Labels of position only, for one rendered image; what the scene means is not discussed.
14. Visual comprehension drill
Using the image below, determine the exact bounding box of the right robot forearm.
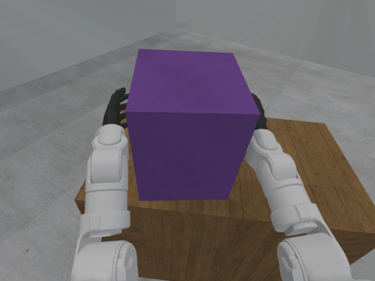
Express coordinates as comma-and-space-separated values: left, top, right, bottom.
246, 129, 352, 275

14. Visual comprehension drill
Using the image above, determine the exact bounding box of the carton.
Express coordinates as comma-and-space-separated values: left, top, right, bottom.
125, 49, 261, 201

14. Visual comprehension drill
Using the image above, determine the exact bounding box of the robot left upper arm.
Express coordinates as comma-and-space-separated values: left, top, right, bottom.
72, 240, 138, 281

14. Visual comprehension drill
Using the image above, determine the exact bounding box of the robot left hand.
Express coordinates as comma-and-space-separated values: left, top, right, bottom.
103, 87, 129, 128

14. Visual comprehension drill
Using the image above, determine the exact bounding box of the robot right hand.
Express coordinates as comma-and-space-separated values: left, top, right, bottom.
251, 93, 267, 130

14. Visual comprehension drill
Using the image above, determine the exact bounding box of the left robot forearm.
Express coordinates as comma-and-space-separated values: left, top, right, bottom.
71, 124, 130, 281

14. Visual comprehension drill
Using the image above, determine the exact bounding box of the robot right upper arm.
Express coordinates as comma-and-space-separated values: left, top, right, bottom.
277, 232, 372, 281

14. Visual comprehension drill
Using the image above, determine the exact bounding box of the pedestal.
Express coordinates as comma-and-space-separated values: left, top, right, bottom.
74, 109, 375, 281

